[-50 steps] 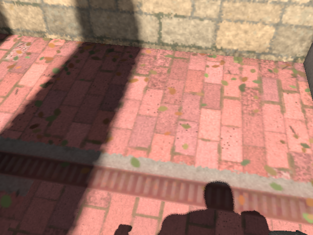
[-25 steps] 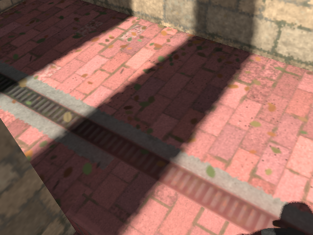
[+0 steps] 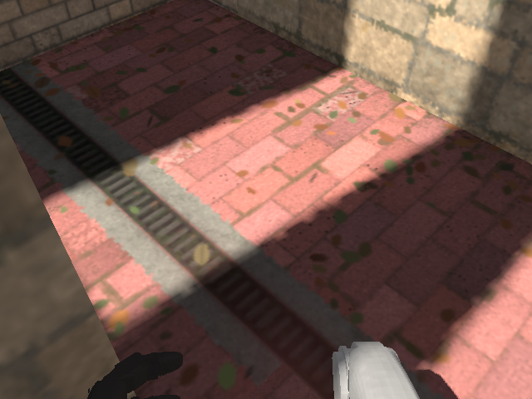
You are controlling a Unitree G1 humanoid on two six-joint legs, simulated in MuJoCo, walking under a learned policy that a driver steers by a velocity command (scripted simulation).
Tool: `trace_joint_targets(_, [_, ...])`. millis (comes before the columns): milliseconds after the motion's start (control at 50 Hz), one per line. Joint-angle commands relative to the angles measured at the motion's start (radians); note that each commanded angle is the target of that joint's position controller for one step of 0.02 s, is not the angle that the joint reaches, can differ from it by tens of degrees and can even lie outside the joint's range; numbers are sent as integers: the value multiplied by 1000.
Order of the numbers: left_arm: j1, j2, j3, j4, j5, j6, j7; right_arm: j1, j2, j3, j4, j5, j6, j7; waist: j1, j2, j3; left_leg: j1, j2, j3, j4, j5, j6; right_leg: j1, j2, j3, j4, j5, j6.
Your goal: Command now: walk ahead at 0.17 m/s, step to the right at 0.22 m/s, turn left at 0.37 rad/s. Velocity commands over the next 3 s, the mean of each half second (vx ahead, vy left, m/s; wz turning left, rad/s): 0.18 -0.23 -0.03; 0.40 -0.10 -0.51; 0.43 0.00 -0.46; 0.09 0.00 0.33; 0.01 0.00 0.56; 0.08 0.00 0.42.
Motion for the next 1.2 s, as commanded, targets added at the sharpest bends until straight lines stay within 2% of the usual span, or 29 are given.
trace_joint_targets(20, [-72,-2,-23,-106,-20,75,45,-253,-86,25,-185,40,-62,-57,91,-50,221,-553,271,-72,-460,1019,16,354,-8,-148,-367,83,59])
trace_joint_targets(80, [12,-41,-37,-50,14,114,51,-45,-146,-21,-154,82,-61,-100,39,116,1,56,269,22,-284,1572,-88,330,-11,-173,-591,73,-29])
trace_joint_targets(120, [37,-30,-37,-7,-6,130,51,-116,-161,-43,-210,86,-46,-138,62,204,-64,27,257,69,-229,1752,-111,636,54,-198,-895,41,-42])
trace_joint_targets(160, [184,80,5,32,16,128,29,-207,-163,-67,-282,98,-9,-171,117,276,-144,112,327,31,36,1951,-96,813,120,-179,-1156,-68,-73])
trace_joint_targets(180, [240,133,30,44,19,115,19,-226,-233,-95,-326,114,-12,-172,150,211,-171,149,334,30,215,1909,-80,901,167,-163,-1349,-117,-107])
trace_joint_targets(200, [309,150,47,51,26,85,9,-321,-244,-114,-383,127,-12,-167,255,-39,-163,-81,200,56,728,1102,-93,1084,76,36,-1645,168,-252])
trace_joint_targets(220, [181,160,47,52,-13,86,8,-362,-157,-107,-475,77,5,-138,126,-354,-211,-565,-128,-38,1304,-112,-141,1221,-187,583,-1758,880,-470])
trace_joint_targets(240, [180,166,53,21,-30,70,34,-363,-34,-75,-510,27,4,-108,123,-77,-228,-631,-109,-196,1467,-138,-68,1145,-239,649,-1808,656,-483])
trace_joint_targets(300, [206,56,34,159,20,29,65,-334,-6,-46,-550,2,44,-89,-28,81,71,-721,67,-128,1250,-137,2,824,-122,514,-1819,-2,-271])
trace_joint_targets(360, [218,69,37,182,34,-6,33,-385,-37,-49,-573,40,71,-83,-21,-3,29,-751,53,5,1301,-106,-27,840,-30,292,-1843,323,-253])
trace_joint_targets(420, [268,175,75,165,68,25,16,-434,-87,-46,-559,64,37,-62,3,95,-12,-521,124,68,639,42,-43,833,15,179,-1917,454,-191])
trace_joint_targets(480, [327,198,87,147,44,32,-15,-450,-62,-44,-516,100,43,-61,53,-84,-92,-246,80,64,285,171,-46,953,16,202,-1911,616,-147])
trace_joint_targets(540, [342,244,109,113,14,28,-56,-354,-179,-88,-463,99,43,-100,-6,-122,-160,-93,77,38,3,196,-32,1130,76,196,-1726,724,-72])
trace_joint_targets(560, [245,209,98,110,-8,21,-48,-195,-256,-109,-434,67,24,-107,-94,-67,-192,187,285,-179,-57,94,24,881,138,118,-1457,418,-13])
trace_joint_targets(580, [272,166,79,49,-4,22,-53,-202,-319,-110,-453,64,15,-129,-47,150,-217,273,615,-557,-180,66,118,688,173,68,-1233,-220,3])
trace_joint_targets(620, [270,292,113,84,44,41,-45,-323,-240,-100,-468,79,4,-145,-34,75,-139,71,627,-697,-243,-145,250,573,107,83,-884,-96,21])
trace_joint_targets(700, [207,215,105,154,35,81,-44,-359,-213,-100,-411,86,-43,-116,54,82,-61,-44,435,-239,-183,90,69,552,67,125,-752,103,31])
trace_joint_targets(720, [316,-39,14,271,76,13,-92,-519,-13,-47,-427,21,-74,-25,52,374,76,-271,317,-112,-322,-305,67,395,13,83,-667,127,-31])
trace_joint_targets(780, [468,111,59,326,50,-50,-132,-650,-84,-47,-487,14,-110,-42,140,144,-52,-328,293,33,-365,-208,10,685,-21,28,-825,232,47])
trace_joint_targets(840, [343,174,75,302,29,-57,-132,-482,-195,-64,-450,37,-99,-49,36,121,-17,-114,328,127,-348,-60,6,705,-75,-10,-1309,244,163])
trace_joint_targets(900, [281,119,64,262,24,-78,-96,-357,-233,-77,-387,37,-64,-27,-2,118,16,47,450,50,-330,9,69,752,-61,-11,-1592,145,123])
trace_joint_targets(960, [478,182,111,336,18,-127,-77,-577,-160,-53,-457,-1,-44,-8,160,-4,-5,-147,379,125,-142,-92,43,1170,15,-34,-1705,194,-7])
trace_joint_targets(980, [564,219,129,357,46,-142,-68,-584,-65,-40,-449,-18,-40,-16,184,-136,-21,-182,281,209,142,-27,-13,1234,-48,110,-1799,209,-60])
trace_joint_targets(1000, [578,353,150,330,19,-147,-60,-513,47,-14,-505,-24,-47,-25,104,-344,-98,-401,95,200,435,-141,-76,1394,-197,468,-1853,491,-235])
trace_joint_targets(1020, [588,384,155,305,16,-155,-56,-519,43,-9,-541,-4,-81,15,138,-513,-97,-685,12,37,575,-200,-79,1543,-282,840,-2082,182,-301])
trace_joint_targets(1040, [567,266,130,327,44,-147,-49,-647,-48,-35,-502,13,-85,15,199,-309,34,-817,106,-40,794,-109,-24,1475,-248,706,-2039,-46,-182])
trace_joint_targets(1080, [456,176,81,301,52,-125,-54,-622,-65,-41,-459,-4,-101,-10,122,-137,10,-767,147,-84,948,57,21,1249,-201,581,-1950,-46,-137])
trace_joint_targets(1180, [364,155,42,292,48,-101,-61,-638,-88,-51,-485,8,-87,-22,81,-75,6,-753,158,-83,764,247,-69,1220,-190,491,-2025,113,-193])
trace_joint_targets(1200, [341,236,84,271,-70,-86,-11,-763,-126,-54,-558,108,-102,-29,76,62,42,-754,168,-48,539,155,-93,1204,-187,486,-2022,306,-182])
Next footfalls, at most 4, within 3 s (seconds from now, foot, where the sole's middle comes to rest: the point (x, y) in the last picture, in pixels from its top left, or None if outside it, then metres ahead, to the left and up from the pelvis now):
0.20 right None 0.27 -0.06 -0.60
0.56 left None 0.42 0.04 -0.60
0.98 right None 0.39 -0.30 -0.60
1.42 left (383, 273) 0.77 -0.30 -0.60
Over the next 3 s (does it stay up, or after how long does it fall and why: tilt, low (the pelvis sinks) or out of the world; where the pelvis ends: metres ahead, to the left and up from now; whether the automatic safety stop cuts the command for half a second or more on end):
stays up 0.63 -0.31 0.18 its command is cut before an obstacle from the start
